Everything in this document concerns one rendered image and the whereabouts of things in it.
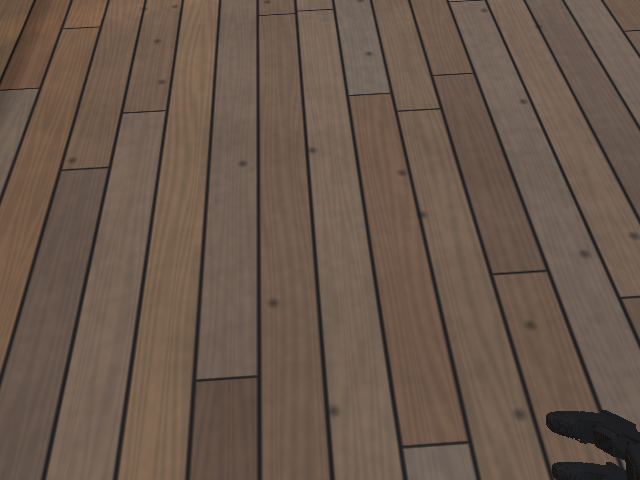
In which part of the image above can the robot right hand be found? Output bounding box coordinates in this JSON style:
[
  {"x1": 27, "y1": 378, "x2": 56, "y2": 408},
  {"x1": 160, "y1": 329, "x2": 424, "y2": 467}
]
[{"x1": 546, "y1": 410, "x2": 640, "y2": 480}]

